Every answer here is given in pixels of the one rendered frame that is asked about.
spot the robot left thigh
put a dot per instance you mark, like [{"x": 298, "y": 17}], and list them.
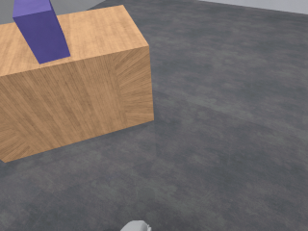
[{"x": 136, "y": 225}]

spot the carton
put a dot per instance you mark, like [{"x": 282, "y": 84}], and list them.
[{"x": 39, "y": 25}]

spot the pedestal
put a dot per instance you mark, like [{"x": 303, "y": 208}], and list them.
[{"x": 103, "y": 86}]

